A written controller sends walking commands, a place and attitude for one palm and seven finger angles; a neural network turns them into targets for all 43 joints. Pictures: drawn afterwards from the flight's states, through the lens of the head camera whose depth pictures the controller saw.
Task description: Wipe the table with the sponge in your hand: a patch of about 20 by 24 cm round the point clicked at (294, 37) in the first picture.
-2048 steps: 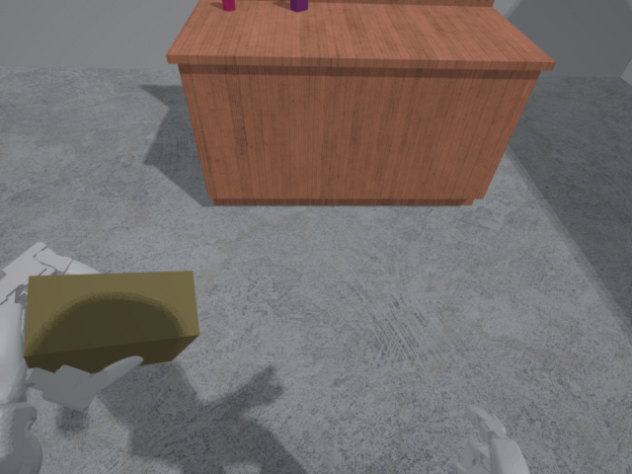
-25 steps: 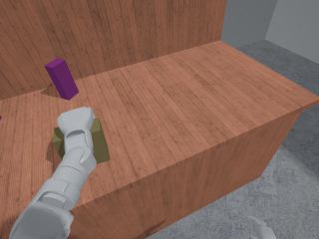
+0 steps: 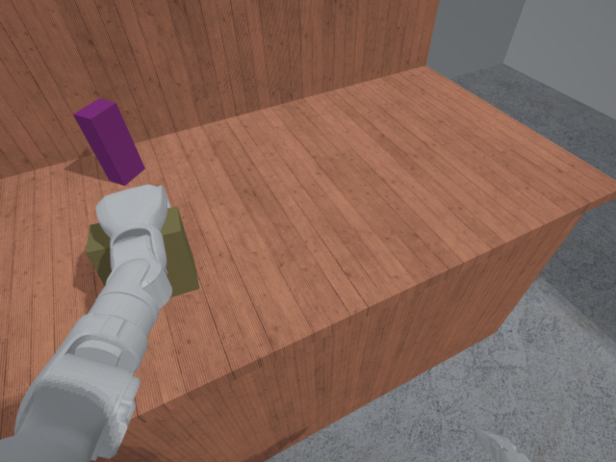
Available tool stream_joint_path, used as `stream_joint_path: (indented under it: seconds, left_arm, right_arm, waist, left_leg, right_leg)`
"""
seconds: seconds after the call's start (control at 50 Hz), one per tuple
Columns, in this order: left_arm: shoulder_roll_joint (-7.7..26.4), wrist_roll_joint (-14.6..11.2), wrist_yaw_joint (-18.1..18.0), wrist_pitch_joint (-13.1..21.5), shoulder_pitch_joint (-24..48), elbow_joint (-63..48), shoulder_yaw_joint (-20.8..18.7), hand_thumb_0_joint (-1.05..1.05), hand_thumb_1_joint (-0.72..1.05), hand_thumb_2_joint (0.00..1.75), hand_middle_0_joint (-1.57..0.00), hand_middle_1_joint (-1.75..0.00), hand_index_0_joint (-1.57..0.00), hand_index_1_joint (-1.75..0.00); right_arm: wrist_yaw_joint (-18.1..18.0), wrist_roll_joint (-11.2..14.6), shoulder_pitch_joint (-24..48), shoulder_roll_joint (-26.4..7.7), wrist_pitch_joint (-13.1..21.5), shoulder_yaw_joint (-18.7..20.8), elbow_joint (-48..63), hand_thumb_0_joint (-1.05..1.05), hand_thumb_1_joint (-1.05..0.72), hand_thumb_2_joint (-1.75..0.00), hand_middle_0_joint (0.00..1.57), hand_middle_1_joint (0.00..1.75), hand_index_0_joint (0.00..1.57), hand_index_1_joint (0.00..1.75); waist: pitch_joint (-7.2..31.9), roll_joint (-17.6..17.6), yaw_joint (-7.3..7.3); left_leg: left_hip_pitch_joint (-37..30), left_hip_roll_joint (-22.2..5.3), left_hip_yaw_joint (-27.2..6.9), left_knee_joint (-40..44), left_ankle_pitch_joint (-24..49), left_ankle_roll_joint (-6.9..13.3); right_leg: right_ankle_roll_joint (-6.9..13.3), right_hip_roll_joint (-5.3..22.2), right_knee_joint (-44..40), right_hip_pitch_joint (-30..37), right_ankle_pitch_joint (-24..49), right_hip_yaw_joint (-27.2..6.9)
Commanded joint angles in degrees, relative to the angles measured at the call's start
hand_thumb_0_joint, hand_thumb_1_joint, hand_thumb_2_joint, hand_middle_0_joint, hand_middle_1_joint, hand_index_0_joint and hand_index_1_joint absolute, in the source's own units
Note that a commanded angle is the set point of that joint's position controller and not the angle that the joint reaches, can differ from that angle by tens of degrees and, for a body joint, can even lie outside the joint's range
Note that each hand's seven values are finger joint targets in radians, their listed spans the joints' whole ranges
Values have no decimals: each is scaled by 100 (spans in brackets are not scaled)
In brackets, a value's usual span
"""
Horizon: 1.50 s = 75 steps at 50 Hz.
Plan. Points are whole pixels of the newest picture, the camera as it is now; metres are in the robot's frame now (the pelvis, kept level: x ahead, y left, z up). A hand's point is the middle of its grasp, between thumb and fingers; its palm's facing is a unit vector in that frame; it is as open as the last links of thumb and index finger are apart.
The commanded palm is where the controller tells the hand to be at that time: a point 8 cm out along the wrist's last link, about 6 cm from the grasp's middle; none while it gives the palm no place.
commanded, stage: wipe forward along the third lane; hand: left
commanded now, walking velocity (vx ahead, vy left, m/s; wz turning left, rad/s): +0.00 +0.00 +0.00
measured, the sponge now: (152, 268) +0.39 +0.27 +0.01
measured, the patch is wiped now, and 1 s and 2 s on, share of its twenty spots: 0.75 0.90 0.90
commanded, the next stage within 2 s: wipe back along the third lane in 0.46 s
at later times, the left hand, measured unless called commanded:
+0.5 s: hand (143, 215) +0.45 +0.28 +0.07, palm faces -0.07 +0.00 -1.00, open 10.2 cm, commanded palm +0.43 +0.27 +0.10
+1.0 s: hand (141, 221) +0.44 +0.28 +0.07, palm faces -0.02 -0.02 -1.00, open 10.2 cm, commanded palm +0.39 +0.26 +0.10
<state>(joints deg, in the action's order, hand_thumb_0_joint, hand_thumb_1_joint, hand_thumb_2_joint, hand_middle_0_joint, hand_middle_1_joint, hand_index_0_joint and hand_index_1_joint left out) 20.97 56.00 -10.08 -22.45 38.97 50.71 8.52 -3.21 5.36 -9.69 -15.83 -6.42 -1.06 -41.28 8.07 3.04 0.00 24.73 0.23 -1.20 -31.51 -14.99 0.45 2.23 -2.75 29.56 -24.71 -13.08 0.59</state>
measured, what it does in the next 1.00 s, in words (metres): stands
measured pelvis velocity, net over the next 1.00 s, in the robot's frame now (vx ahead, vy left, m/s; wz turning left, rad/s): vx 0.02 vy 0.02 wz -0.01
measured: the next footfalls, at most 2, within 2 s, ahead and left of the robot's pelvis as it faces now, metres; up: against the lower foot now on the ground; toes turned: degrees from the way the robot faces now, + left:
none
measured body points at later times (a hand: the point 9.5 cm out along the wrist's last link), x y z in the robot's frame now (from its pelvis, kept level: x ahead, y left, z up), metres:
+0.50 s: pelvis +0.00 +0.02 -0.01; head +0.04 +0.02 +0.44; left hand +0.45 +0.28 +0.13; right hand +0.10 -0.23 -0.13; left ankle +0.00 +0.12 -0.73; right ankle +0.01 -0.10 -0.73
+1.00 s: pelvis +0.02 +0.02 +0.00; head +0.04 +0.02 +0.45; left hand +0.44 +0.28 +0.13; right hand +0.15 -0.23 -0.12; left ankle +0.00 +0.12 -0.73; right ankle +0.01 -0.10 -0.73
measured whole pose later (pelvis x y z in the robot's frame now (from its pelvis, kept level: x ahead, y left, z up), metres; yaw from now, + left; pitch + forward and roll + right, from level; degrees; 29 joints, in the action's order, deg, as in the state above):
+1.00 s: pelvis +0.02 +0.02 +0.00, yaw -1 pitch +10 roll -2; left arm 20.3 55.1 -13.5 -26.7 41.6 53.0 10.1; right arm -1.0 4.9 -10.6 -14.8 -7.6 -0.6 -41.9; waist 9.3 2.7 -0.6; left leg 24.9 1.0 -0.5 -31.8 -16.9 2.3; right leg 0.5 -2.0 27.5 -23.9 -13.6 -0.2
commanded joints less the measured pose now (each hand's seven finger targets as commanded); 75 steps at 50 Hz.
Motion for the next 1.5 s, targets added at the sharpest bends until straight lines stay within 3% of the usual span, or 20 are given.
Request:
stream_joint_path:
  seconds: [0.0,0.08,0.2,0.28,0.42,0.52,0.56,0.62,0.68,0.72,0.78,0.94,1.02,1.14,1.24,1.28,1.32,1.38,1.42,1.48]
  left_arm:
    - [1004,268,-121,-145,1635,111,-104,0,10,130,-120,-160,-120,-160]
    - [869,286,-179,-120,1716,103,-70,0,10,130,-120,-160,-120,-160]
    - [986,345,-244,-164,2408,529,-83,0,10,130,-120,-160,-120,-160]
    - [766,374,-284,-147,2781,659,83,0,10,130,-120,-160,-120,-160]
    - [1086,399,-296,-73,2920,991,-237,0,10,130,-120,-160,-120,-160]
    - [1429,408,-305,-72,3074,1237,-396,0,10,130,-120,-160,-120,-160]
    - [1153,419,-295,-65,3029,1247,-149,0,10,130,-120,-160,-120,-160]
    - [810,330,-232,14,2483,1100,-109,0,10,130,-120,-160,-120,-160]
    - [703,219,-233,44,2014,905,-94,0,10,130,-120,-160,-120,-160]
    - [742,17,-247,23,1712,697,-250,0,10,130,-120,-160,-120,-160]
    - [537,-92,-254,-151,1741,611,27,0,10,130,-120,-160,-120,-160]
    - [426,-74,-93,-509,1146,-57,111,0,10,130,-120,-160,-120,-160]
    - [182,-166,17,-637,733,-663,204,0,10,130,-120,-160,-120,-160]
    - [-352,-153,122,-972,644,-1344,720,0,10,130,-120,-160,-120,-160]
    - [-394,-140,194,-1125,201,-1827,763,0,10,130,-120,-160,-120,-160]
    - [-624,-144,231,-1187,19,-1944,943,0,10,130,-120,-160,-120,-160]
    - [-455,-194,234,-1212,-133,-2116,742,0,10,130,-120,-160,-120,-160]
    - [-847,-140,275,-1295,-167,-2337,1192,0,10,130,-120,-160,-120,-160]
    - [-657,-193,274,-1331,-374,-2513,974,0,10,130,-120,-160,-120,-160]
    - [-816,-166,287,-1410,-485,-2627,1199,0,10,130,-120,-160,-120,-160]
  right_arm:
    - [-24,-33,434,-695,203,246,692,0,-90,-90,20,30,20,30]
    - [11,-80,346,-668,184,271,711,0,-90,-90,20,30,20,30]
    - [3,-93,234,-712,171,253,598,0,-90,-90,20,30,20,30]
    - [32,-128,97,-676,204,274,535,0,-90,-90,20,30,20,30]
    - [75,-179,-149,-732,218,322,421,0,-90,-90,20,30,20,30]
    - [81,-176,-293,-786,214,320,364,0,-90,-90,20,30,20,30]
    - [111,-181,-378,-760,229,339,376,0,-90,-90,20,30,20,30]
    - [164,-191,-328,-707,253,380,423,0,-90,-90,20,30,20,30]
    - [196,-185,-342,-698,214,408,485,0,-90,-90,20,30,20,30]
    - [191,-144,-147,-696,208,390,544,0,-90,-90,20,30,20,30]
    - [188,-77,1,-699,189,341,549,0,-90,-90,20,30,20,30]
    - [182,-68,397,-674,72,294,692,0,-90,-90,20,30,20,30]
    - [186,-30,711,-634,-2,275,899,0,-90,-90,20,30,20,30]
    - [196,-20,1043,-593,-127,227,1015,0,-90,-90,20,30,20,30]
    - [238,-27,1250,-558,-178,177,1126,0,-90,-90,20,30,20,30]
    - [277,-15,1348,-532,-193,165,1152,0,-90,-90,20,30,20,30]
    - [296,-11,1429,-548,-203,170,1183,0,-90,-90,20,30,20,30]
    - [342,-5,1539,-513,-231,146,1220,0,-90,-90,20,30,20,30]
    - [385,1,1624,-527,-238,150,1244,0,-90,-90,20,30,20,30]
    - [417,10,1716,-504,-265,127,1270,0,-90,-90,20,30,20,30]
  waist:
    - [783,-715,-113]
    - [1223,-545,-91]
    - [952,-694,-288]
    - [1117,-338,-351]
    - [1511,-502,-348]
    - [1327,-497,-403]
    - [1311,-363,-428]
    - [1636,-242,-258]
    - [1730,-546,-192]
    - [1624,-588,-84]
    - [1126,-697,-186]
    - [1276,-436,-5]
    - [1268,-613,81]
    - [897,-571,21]
    - [1172,-445,153]
    - [1098,-515,136]
    - [1144,-632,196]
    - [1075,-640,132]
    - [1104,-586,215]
    - [1006,-656,195]
  left_leg:
    - [-110,111,47,360,399,185]
    - [-284,85,44,265,762,171]
    - [-194,27,-55,268,575,166]
    - [-331,-5,-72,215,664,150]
    - [-264,-62,-147,75,1042,147]
    - [55,-36,-125,53,894,169]
    - [-31,-39,-110,45,852,173]
    - [-276,-74,-89,18,1217,165]
    - [-272,-51,-48,0,1290,184]
    - [-185,-37,-36,91,1229,184]
    - [-154,-22,-8,237,924,203]
    - [-676,7,-22,330,1354,178]
    - [-806,15,-42,364,1615,155]
    - [-1107,2,-82,374,1804,120]
    - [-1310,26,-97,290,2246,88]
    - [-1326,12,-111,261,2333,73]
    - [-1317,1,-124,264,2358,75]
    - [-1354,-9,-150,216,2435,67]
    - [-1339,-27,-169,228,2425,66]
    - [-1301,-9,-152,225,2272,70]
  right_leg:
    - [21,165,-491,550,592,-159]
    - [52,148,-346,639,1001,-82]
    - [45,110,-348,224,597,6]
    - [70,77,-266,2,530,72]
    - [94,47,-120,106,915,72]
    - [66,64,-152,109,915,19]
    - [62,43,-147,6,790,70]
    - [108,30,-123,189,1104,48]
    - [74,35,-156,482,1358,37]
    - [76,66,-226,675,1440,-15]
    - [25,84,-381,598,1155,28]
    - [112,84,-402,914,1474,50]
    - [128,98,-391,1085,1758,76]
    - [164,68,-418,912,1780,157]
    - [219,83,-276,1191,2214,168]
    - [222,81,-253,1143,2293,175]
    - [230,81,-227,1256,2374,149]
    - [237,76,-175,1168,2370,194]
    - [254,77,-157,1241,2365,161]
    - [250,75,-146,1226,2277,170]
